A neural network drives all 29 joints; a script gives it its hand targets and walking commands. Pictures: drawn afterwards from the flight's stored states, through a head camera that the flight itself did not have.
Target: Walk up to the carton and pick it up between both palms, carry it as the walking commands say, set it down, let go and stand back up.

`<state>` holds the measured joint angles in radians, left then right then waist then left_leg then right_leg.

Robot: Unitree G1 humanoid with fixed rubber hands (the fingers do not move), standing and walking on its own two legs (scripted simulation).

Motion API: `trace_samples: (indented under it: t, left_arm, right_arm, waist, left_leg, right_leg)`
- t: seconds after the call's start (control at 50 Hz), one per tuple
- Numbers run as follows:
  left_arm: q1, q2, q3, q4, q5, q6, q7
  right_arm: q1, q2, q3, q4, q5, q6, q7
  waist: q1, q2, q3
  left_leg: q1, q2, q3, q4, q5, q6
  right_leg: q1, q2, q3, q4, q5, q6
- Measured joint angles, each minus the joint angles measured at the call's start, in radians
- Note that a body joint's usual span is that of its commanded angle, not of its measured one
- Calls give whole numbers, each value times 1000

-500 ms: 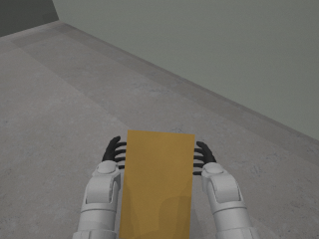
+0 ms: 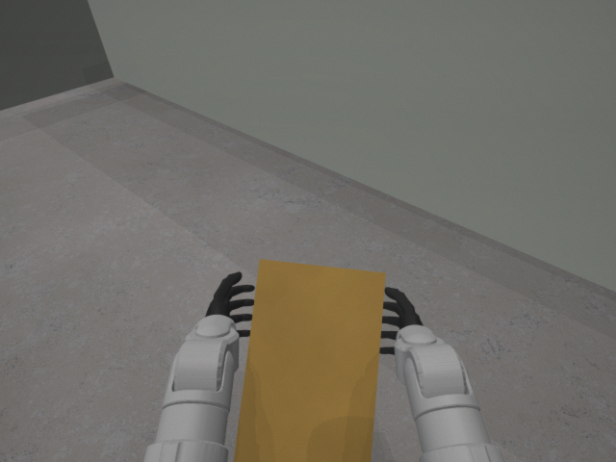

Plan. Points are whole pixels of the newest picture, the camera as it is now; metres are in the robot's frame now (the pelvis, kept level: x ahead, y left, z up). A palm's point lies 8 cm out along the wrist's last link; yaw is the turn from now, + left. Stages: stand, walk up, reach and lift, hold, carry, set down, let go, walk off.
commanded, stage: carry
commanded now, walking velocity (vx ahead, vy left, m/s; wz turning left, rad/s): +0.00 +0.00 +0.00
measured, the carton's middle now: (310, 347) +0.34 +0.00 -0.07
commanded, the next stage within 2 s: hold in 1.10 s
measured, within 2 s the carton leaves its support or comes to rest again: neither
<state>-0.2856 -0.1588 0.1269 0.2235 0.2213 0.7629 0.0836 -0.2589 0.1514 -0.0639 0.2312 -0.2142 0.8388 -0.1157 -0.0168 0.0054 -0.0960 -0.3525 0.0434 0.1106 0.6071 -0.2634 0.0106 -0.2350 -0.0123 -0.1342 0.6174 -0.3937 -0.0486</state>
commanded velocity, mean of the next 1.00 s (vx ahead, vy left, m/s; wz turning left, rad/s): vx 0.00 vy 0.00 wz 0.00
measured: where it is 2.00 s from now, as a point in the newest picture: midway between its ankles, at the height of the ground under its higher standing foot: outside the picture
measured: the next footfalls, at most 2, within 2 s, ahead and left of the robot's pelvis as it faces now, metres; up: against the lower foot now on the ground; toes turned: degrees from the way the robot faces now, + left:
none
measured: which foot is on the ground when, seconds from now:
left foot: down 0.00-1.00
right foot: down 0.00-1.00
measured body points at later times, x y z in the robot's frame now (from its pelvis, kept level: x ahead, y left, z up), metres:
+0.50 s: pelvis -0.07 +0.01 +0.00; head -0.08 +0.01 +0.45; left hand +0.24 +0.15 +0.04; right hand +0.24 -0.11 +0.03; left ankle +0.04 +0.12 -0.73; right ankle -0.04 -0.08 -0.73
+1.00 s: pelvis -0.07 +0.01 +0.00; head -0.07 +0.00 +0.45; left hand +0.24 +0.14 +0.03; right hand +0.24 -0.11 +0.02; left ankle +0.04 +0.12 -0.73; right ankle -0.04 -0.08 -0.73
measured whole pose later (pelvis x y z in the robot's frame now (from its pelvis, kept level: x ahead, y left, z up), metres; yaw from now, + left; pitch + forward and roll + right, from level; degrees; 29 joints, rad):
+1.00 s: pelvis -0.07 +0.01 +0.00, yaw +0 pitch +3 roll -1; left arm -0.28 -0.16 0.15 0.22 0.18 0.72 0.08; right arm -0.27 0.15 -0.07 0.22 -0.22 0.81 -0.11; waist 0.01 0.02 -0.07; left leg -0.46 0.05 0.11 0.50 -0.08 0.03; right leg -0.37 0.00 -0.15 0.57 -0.24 -0.06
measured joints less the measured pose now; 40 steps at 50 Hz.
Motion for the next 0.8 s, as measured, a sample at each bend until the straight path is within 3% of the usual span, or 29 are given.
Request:
trace_samples:
  t: [0.2, 0.4, 0.66, 0.8]
  left_arm:
    - [10, 3, 22, -10, -14, 3, 5]
    - [0, 0, 17, 6, -21, -13, 5]
    - [-12, -3, 37, 25, -2, -30, 1]
    - [-3, -1, 32, 1, -18, -38, 3]
  right_arm:
    - [-32, 8, 5, 35, -15, -4, -3]
    - [-33, 9, -10, 36, -30, -23, -2]
    - [-41, 11, -15, 41, -19, -25, 6]
    - [-31, 7, -6, 11, -9, -33, 5]
  waist:
    - [15, -13, 29]
    - [37, 17, 25]
    - [8, 14, 31]
    - [18, 14, 31]
  left_leg:
    - [-25, 11, -13, -33, 72, 10]
    - [-52, 6, -6, -103, 151, 20]
    - [-81, 9, -4, -123, 186, 21]
    - [-94, 9, -6, -120, 189, 19]
  right_leg:
    - [-20, 15, -15, -38, 69, -5]
    - [-66, 13, -13, -74, 135, -5]
    - [-104, 15, -14, -74, 161, -9]
    - [-120, 14, -15, -66, 160, -12]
